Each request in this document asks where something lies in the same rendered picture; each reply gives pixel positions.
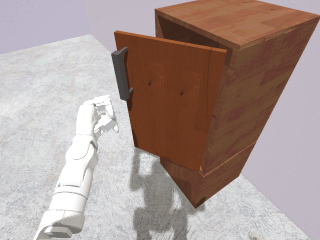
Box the robot left forearm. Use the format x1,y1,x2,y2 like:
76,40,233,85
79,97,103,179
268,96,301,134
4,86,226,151
33,134,99,240

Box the left robot hand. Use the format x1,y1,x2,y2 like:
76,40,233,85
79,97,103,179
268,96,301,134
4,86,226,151
76,95,119,141

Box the cupboard door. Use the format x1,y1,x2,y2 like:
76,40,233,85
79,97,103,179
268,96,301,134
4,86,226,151
114,30,227,172

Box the handle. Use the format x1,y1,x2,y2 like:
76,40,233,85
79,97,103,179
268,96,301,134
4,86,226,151
111,46,134,101

